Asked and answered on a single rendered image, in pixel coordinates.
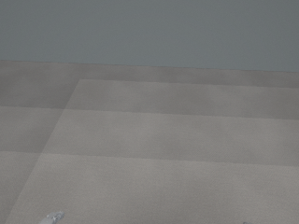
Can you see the left robot hand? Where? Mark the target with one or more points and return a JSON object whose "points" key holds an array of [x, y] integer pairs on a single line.
{"points": [[52, 218]]}

